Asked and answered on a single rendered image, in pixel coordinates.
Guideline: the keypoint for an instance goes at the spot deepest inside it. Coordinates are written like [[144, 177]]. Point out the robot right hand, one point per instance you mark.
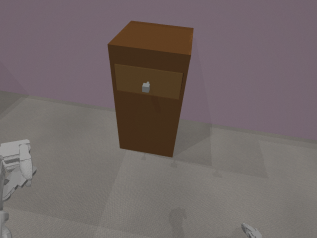
[[250, 232]]

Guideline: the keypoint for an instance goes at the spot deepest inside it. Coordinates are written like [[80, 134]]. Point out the handle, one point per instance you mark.
[[146, 87]]

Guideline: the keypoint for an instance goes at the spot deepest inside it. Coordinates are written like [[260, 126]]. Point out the robot left hand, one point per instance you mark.
[[15, 157]]

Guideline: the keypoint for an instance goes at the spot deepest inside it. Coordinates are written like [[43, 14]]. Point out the drawer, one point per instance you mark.
[[162, 83]]

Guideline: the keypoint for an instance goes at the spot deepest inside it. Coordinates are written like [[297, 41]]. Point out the left robot forearm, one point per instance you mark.
[[4, 231]]

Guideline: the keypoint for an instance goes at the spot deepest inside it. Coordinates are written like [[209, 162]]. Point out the cabinet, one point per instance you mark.
[[148, 123]]

